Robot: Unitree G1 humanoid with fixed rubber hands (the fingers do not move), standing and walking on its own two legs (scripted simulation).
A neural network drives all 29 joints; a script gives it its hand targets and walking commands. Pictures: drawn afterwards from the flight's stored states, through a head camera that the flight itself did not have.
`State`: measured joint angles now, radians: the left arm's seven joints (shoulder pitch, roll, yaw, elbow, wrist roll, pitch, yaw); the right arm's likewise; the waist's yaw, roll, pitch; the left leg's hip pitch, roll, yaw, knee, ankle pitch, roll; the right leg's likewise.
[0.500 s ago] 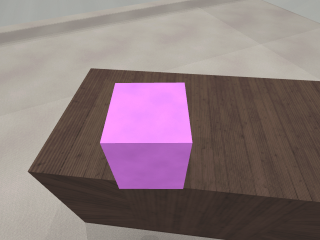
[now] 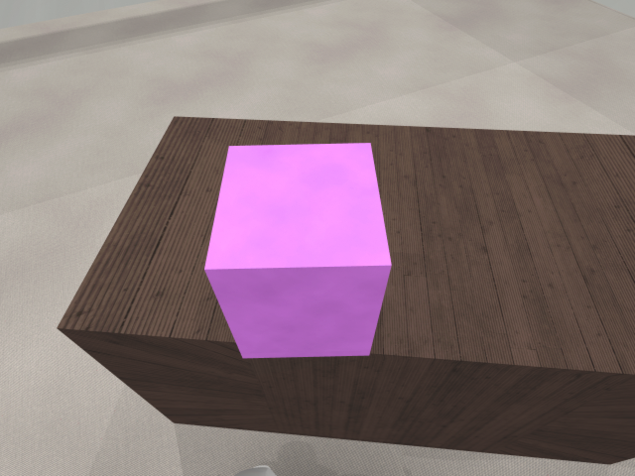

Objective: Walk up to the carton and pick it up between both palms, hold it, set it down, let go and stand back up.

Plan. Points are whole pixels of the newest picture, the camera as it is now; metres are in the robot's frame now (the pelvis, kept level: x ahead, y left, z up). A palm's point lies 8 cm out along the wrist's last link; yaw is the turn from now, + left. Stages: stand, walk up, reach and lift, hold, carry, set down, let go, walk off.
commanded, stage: walk up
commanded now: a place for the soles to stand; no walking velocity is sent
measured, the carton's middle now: (303, 256) +0.42 +0.05 +0.01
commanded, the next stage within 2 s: none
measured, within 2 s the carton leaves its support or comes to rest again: neither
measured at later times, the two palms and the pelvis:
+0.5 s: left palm out of the picture +0.03 +0.29 -0.13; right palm out of the picture -0.02 -0.19 -0.11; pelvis -0.07 +0.06 +0.01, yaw -4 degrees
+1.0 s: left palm out of the picture -0.04 +0.28 -0.13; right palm out of the picture -0.07 -0.21 -0.12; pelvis -0.06 +0.04 +0.01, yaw -1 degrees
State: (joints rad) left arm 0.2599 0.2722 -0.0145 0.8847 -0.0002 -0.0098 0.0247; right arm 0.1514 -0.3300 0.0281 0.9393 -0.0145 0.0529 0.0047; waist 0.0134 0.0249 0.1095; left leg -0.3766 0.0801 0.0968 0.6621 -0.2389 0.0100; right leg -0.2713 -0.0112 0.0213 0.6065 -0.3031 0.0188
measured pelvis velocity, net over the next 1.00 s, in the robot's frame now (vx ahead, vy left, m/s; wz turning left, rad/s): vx -0.06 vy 0.04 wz -0.01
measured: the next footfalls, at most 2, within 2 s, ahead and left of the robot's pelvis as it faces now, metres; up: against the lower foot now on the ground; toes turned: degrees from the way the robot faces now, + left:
left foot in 0.16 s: +0.02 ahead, +0.16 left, +0.00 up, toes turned +1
right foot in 0.46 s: -0.05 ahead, -0.07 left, +0.00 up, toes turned -7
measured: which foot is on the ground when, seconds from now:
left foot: up 0.00-0.14, down 0.16-1.00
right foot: down 0.00-0.16, up 0.18-0.44, down 0.46-1.00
